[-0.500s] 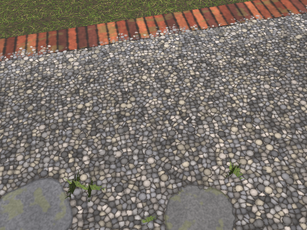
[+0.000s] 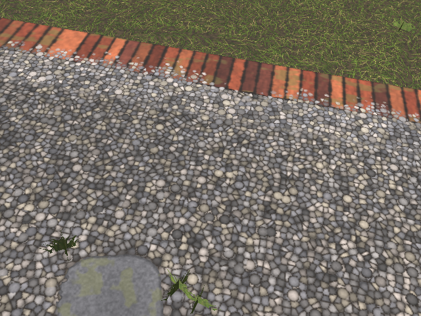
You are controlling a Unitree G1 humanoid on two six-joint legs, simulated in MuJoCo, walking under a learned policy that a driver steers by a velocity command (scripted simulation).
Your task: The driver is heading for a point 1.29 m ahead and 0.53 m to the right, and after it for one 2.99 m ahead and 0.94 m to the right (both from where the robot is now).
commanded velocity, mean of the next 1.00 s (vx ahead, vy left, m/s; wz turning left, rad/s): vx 0.96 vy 0.00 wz -0.69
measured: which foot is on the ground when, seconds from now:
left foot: down 0.00-0.20, up 0.22-0.60, down 0.62-1.00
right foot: up 0.00-0.16, down 0.18-0.64, up 0.66-1.00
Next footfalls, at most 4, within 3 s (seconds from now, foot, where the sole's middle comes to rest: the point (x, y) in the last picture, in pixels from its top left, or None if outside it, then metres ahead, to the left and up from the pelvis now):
0.18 right None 0.35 -0.08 -0.77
0.62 left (188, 221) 0.80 0.02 -0.77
1.08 right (288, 171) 1.03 -0.38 -0.77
1.50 left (338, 108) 1.40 -0.68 -0.78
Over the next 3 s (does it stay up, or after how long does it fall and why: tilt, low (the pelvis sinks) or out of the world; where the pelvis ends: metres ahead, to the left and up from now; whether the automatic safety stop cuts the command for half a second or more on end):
stays up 1.53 -0.73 -0.01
